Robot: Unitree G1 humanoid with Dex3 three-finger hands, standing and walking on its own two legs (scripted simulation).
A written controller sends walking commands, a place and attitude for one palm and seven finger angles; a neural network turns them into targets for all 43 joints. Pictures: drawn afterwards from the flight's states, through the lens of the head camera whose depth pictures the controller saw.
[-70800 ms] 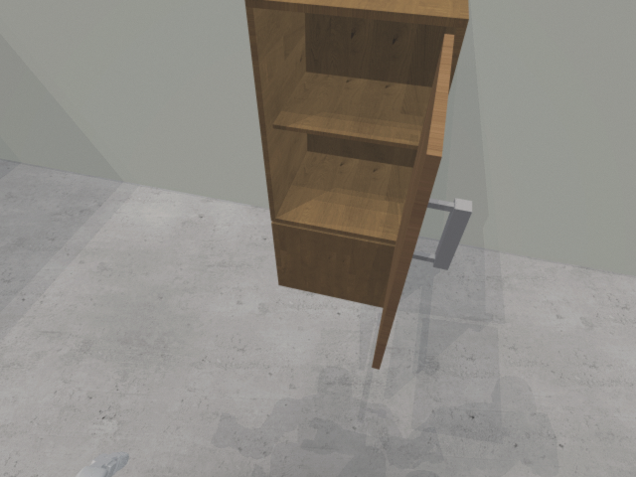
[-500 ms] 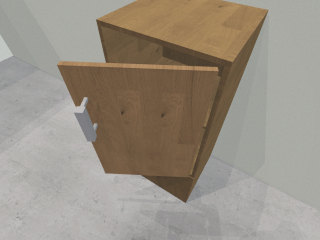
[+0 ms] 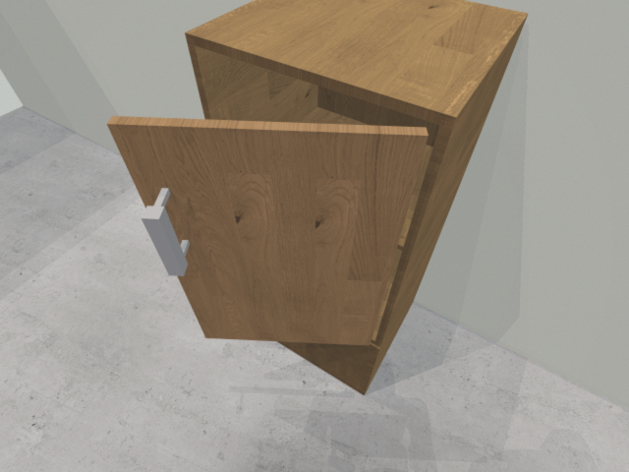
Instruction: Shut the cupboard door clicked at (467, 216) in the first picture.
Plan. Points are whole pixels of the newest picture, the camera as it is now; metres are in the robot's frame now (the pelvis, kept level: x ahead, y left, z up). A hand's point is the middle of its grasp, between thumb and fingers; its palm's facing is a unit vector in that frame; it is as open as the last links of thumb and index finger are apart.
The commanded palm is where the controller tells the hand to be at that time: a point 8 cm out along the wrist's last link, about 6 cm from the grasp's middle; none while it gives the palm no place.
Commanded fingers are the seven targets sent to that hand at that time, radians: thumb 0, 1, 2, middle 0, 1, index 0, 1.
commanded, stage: raise the hand and make a fist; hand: left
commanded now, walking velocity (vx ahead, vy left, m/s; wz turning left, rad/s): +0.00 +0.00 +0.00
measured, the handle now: (171, 232) +0.42 +0.26 +0.04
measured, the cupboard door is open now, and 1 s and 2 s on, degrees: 29 29 29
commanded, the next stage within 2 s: bring the fist close to the handle in 1.86 s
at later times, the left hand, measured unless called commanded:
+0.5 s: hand out of the picture +0.11 +0.20 -0.03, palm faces +0.14 -0.99 -0.06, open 5.5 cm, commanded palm +0.11 +0.24 -0.03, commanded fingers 0.00 0.90 0.90 -0.71 -0.86 -0.71 -0.86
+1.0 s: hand (160, 430) +0.16 +0.20 -0.01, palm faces -0.04 -1.00 -0.04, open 3.4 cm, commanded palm +0.14 +0.26 +0.01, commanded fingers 0.00 0.90 0.90 -1.17 -1.36 -1.17 -1.36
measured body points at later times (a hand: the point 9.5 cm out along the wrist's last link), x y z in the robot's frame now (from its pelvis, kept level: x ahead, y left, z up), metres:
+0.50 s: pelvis -0.06 +0.00 -0.11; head -0.01 +0.02 +0.34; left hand +0.10 +0.25 -0.03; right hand +0.20 -0.21 -0.13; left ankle +0.01 +0.14 -0.74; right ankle -0.02 -0.12 -0.74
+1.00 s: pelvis -0.04 +0.02 -0.08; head +0.00 +0.03 +0.37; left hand +0.16 +0.25 +0.00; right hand +0.14 -0.22 -0.15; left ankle +0.01 +0.14 -0.74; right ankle -0.02 -0.12 -0.74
